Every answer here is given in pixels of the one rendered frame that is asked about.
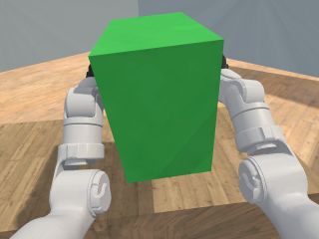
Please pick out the left robot hand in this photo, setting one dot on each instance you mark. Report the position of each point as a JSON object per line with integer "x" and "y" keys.
{"x": 90, "y": 72}

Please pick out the left robot forearm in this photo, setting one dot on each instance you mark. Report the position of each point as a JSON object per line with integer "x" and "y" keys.
{"x": 83, "y": 122}

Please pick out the right robot hand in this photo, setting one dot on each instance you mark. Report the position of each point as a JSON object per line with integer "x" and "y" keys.
{"x": 223, "y": 63}

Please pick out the pedestal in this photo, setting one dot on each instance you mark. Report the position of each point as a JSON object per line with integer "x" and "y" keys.
{"x": 204, "y": 205}

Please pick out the left robot upper arm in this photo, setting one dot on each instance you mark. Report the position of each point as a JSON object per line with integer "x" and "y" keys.
{"x": 77, "y": 198}

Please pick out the carton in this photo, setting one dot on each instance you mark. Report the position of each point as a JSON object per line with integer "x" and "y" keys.
{"x": 158, "y": 77}

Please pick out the right robot forearm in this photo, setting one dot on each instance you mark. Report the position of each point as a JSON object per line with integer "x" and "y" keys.
{"x": 255, "y": 129}

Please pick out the right robot upper arm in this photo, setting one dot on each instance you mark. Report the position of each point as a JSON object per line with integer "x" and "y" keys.
{"x": 277, "y": 184}

